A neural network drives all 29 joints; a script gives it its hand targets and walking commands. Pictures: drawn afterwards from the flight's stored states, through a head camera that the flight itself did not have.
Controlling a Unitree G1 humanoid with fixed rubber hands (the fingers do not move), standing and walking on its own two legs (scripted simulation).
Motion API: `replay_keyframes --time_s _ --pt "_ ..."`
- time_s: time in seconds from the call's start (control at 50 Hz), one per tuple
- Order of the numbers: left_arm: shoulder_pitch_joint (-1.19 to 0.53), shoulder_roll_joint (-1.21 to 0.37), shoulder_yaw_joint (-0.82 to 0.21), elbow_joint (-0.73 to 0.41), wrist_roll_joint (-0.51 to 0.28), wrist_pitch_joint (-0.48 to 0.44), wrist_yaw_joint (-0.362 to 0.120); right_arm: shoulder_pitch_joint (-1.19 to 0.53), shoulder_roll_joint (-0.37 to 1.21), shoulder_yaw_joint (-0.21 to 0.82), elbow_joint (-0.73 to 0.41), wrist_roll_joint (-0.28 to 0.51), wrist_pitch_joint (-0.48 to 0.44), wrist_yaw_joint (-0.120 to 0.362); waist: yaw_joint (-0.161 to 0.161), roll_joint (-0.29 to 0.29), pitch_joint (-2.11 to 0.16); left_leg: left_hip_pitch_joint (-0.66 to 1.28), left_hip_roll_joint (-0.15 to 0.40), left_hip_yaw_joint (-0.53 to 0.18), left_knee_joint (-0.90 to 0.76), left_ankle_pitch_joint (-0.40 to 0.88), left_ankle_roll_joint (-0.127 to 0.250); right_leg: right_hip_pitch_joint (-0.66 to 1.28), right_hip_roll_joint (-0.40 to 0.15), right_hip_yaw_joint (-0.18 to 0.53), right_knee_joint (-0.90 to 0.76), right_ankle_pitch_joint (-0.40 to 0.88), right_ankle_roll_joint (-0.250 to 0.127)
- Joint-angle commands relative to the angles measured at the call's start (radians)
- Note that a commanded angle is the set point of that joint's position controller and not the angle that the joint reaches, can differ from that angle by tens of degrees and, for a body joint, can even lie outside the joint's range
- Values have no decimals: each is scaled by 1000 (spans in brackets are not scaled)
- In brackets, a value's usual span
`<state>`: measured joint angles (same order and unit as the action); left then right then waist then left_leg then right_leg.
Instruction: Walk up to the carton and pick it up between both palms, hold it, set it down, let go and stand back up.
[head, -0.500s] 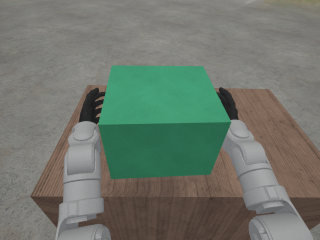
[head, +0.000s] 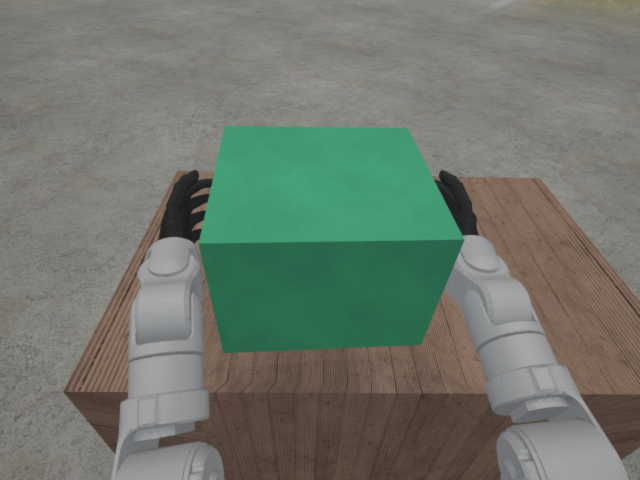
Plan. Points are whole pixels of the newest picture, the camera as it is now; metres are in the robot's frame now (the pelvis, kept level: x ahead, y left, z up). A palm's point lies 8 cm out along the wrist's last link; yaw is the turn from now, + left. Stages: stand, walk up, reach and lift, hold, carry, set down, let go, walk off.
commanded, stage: hold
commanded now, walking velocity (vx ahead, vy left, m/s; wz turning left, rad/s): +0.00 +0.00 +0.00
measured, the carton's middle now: (321, 233) +0.39 +0.01 +0.16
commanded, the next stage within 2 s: none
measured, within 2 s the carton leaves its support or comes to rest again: neither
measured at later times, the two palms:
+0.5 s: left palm (180, 240) +0.37 +0.17 +0.17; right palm (455, 236) +0.37 -0.16 +0.17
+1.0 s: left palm (179, 238) +0.37 +0.17 +0.17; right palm (451, 234) +0.37 -0.16 +0.17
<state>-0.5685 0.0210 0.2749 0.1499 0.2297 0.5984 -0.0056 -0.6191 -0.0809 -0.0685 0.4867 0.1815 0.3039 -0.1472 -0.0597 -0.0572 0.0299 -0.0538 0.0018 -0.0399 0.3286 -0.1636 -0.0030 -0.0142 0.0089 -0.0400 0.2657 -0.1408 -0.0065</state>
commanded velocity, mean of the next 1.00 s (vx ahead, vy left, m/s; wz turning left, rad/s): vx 0.00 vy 0.00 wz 0.00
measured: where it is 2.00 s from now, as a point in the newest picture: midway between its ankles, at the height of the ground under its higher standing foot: outside the picture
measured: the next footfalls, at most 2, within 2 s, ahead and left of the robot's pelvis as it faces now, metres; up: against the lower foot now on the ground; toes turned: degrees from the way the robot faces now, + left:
none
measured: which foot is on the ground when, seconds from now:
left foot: down 0.00-1.00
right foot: down 0.00-1.00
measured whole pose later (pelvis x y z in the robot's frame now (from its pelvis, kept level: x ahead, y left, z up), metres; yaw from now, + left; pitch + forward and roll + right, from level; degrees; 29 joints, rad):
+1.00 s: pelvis +0.00 +0.00 +0.00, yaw +0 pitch -6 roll -1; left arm -0.56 0.02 0.27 0.13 0.23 0.60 0.00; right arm -0.62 -0.08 -0.06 0.47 0.18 0.30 -0.15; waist -0.07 -0.06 0.04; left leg -0.06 0.00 -0.04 0.33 -0.17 0.00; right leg -0.01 0.01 -0.04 0.26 -0.14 0.00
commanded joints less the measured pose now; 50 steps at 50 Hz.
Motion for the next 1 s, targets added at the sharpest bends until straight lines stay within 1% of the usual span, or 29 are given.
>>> replay_keyframes --time_s 0.0,0.02,0.04,0.06,0.1,0.12,0.16,0.24,0.28,0.36,0.4,0.42,0.44,0.5,0.52,0.54,0.58,0.62,0.64,0.66,0.68,0.7,0.74,0.8,0.84,0.86,0.9,0.94,0.98 --pt "-647 -543 -447 -69 -111 -29 -169 -765 563 401 -251 59 -52 108 -3 59 -378 87 -48 58 -42 195 -14 89 33 -23 -32 122 42" --pt "-662 -553 -473 -112 -128 -34 -169 -779 571 413 -281 72 -61 107 -5 76 -430 84 -53 55 -32 232 -22 109 37 -26 -20 157 37" --pt "-684 -555 -478 -100 -135 -40 -167 -791 559 395 -269 69 -63 107 -20 91 -435 99 -49 53 -29 230 -31 101 42 -24 -17 151 33" --pt "-666 -567 -494 -116 -141 -45 -165 -785 572 416 -306 83 -69 108 -23 98 -455 116 -49 52 -13 276 -33 115 42 -27 -13 185 34" --pt "-688 -553 -505 -118 -149 -54 -160 -791 572 410 -295 81 -67 107 -27 100 -457 113 -52 52 -6 279 -36 109 41 -28 -18 181 31" --pt "-693 -558 -496 -112 -145 -57 -159 -801 571 408 -290 73 -69 108 -17 90 -457 105 -54 48 -13 257 -35 96 39 -34 -19 163 34" --pt "-666 -564 -503 -98 -152 -57 -157 -803 577 421 -321 77 -72 109 -20 80 -467 101 -54 47 -13 259 -27 106 39 -28 -17 183 35" --pt "-648 -546 -479 -86 -133 -48 -158 -759 567 420 -269 77 -56 105 -14 67 -427 107 -52 53 -19 259 -21 104 38 -28 -16 177 39" --pt "-640 -541 -451 -57 -118 -37 -167 -767 559 406 -251 70 -52 105 -5 56 -391 90 -50 54 -33 214 -21 86 39 -30 -23 131 40" --pt "-642 -567 -493 -126 -137 -41 -166 -760 563 433 -310 91 -62 104 -21 89 -444 122 -49 44 -1 332 -37 112 46 -26 -10 230 34" --pt "-653 -552 -485 -123 -131 -45 -164 -762 564 434 -307 91 -60 100 -21 77 -438 136 -55 46 0 314 -35 111 43 -29 -10 225 41" --pt "-634 -566 -498 -149 -138 -44 -162 -762 579 457 -347 101 -63 96 -11 75 -485 147 -54 46 9 350 -36 133 47 -27 -3 266 43" --pt "-628 -554 -492 -152 -137 -43 -162 -760 571 458 -361 104 -61 91 -16 63 -498 144 -56 41 7 348 -31 145 47 -29 -3 278 47" --pt "-653 -543 -505 -158 -140 -49 -154 -745 552 440 -322 91 -58 101 -12 91 -459 131 -51 44 -10 303 -37 101 46 -28 -9 208 38" --pt "-630 -567 -525 -190 -145 -46 -150 -723 558 452 -349 101 -62 103 -14 99 -473 159 -46 41 0 340 -42 98 50 -34 -10 222 32" --pt "-623 -548 -507 -154 -135 -38 -152 -726 539 443 -325 93 -57 103 -21 95 -428 149 -47 43 2 333 -42 94 45 -35 -18 216 31" --pt "-618 -543 -489 -151 -128 -30 -161 -724 545 428 -304 83 -52 103 -14 77 -400 120 -49 46 -15 282 -37 97 47 -36 -22 183 31" --pt "-647 -540 -477 -93 -128 -33 -165 -765 547 403 -284 68 -57 111 -7 78 -372 81 -47 53 -42 191 -26 76 35 -34 -31 110 31" --pt "-649 -553 -491 -102 -133 -36 -165 -763 549 394 -281 56 -59 115 -19 90 -394 83 -48 53 -43 179 -26 78 37 -28 -32 97 25" --pt "-668 -557 -490 -105 -136 -41 -162 -765 549 384 -264 55 -62 120 -18 102 -390 84 -42 53 -44 188 -28 52 38 -37 -30 78 21" --pt "-680 -562 -509 -139 -150 -47 -158 -782 561 398 -298 63 -71 123 -22 98 -448 109 -41 48 -30 225 -31 60 41 -41 -26 102 20" --pt "-655 -576 -543 -184 -169 -51 -149 -767 574 428 -349 80 -79 120 -22 108 -505 151 -45 45 -2 314 -38 85 46 -38 -12 182 18" --pt "-665 -561 -519 -165 -156 -52 -146 -769 555 428 -325 88 -71 114 -20 102 -484 173 -45 43 15 358 -48 94 50 -34 -12 218 28" --pt "-641 -549 -474 -93 -122 -37 -155 -762 540 401 -270 73 -60 119 -7 95 -399 120 -46 47 -29 236 -36 76 41 -40 -29 103 24" --pt "-633 -538 -441 -50 -110 -30 -163 -781 542 387 -250 48 -61 123 0 54 -378 83 -44 56 -52 172 -11 70 38 -30 -36 77 28" --pt "-640 -553 -456 -85 -121 -34 -164 -786 558 393 -279 45 -71 122 2 45 -420 85 -43 57 -47 185 -13 93 41 -32 -26 98 30" --pt "-676 -560 -494 -132 -145 -47 -161 -797 569 420 -315 72 -79 115 -14 63 -491 118 -46 50 -18 276 -20 117 41 -26 -10 195 33" --pt "-656 -555 -517 -168 -154 -55 -154 -769 571 457 -348 102 -77 101 -23 78 -515 169 -48 39 23 404 -41 142 51 -29 5 315 40" --pt "-618 -562 -520 -151 -150 -47 -153 -735 549 449 -329 104 -63 95 -29 84 -473 174 -47 35 20 385 -52 115 51 -31 -9 276 39"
